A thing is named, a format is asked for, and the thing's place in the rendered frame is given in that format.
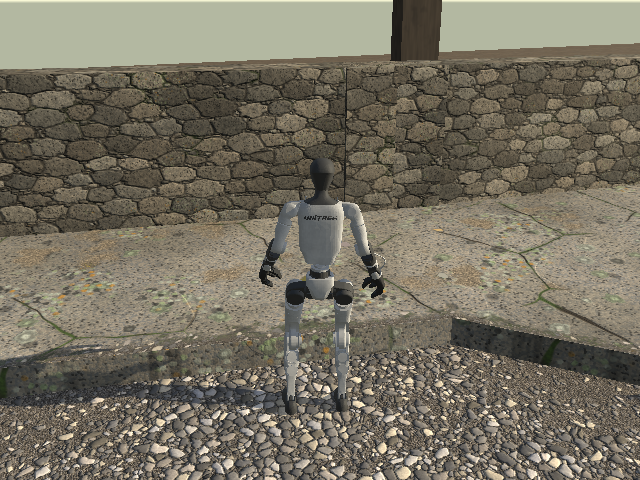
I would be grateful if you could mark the left robot foot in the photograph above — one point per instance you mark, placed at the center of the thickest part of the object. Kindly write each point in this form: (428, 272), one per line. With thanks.
(290, 406)

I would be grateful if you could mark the right robot forearm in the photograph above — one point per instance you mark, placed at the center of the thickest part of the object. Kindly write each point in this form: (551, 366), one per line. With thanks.
(371, 264)

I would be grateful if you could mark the left robot shin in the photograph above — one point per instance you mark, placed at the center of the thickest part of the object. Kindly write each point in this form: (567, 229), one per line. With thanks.
(291, 362)

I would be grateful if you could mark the left robot forearm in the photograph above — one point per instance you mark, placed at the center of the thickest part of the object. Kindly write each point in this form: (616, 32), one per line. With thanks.
(270, 258)

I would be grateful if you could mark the robot right upper arm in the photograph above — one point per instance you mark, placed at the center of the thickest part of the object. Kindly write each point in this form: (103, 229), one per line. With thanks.
(353, 212)

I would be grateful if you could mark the robot right hand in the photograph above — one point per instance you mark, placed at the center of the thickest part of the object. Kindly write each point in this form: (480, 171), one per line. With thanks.
(378, 282)

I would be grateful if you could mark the robot left hand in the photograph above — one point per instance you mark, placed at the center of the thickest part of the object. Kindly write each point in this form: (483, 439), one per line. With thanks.
(273, 273)

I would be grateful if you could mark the robot left upper arm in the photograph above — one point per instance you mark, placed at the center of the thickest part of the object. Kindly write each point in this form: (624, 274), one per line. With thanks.
(289, 210)

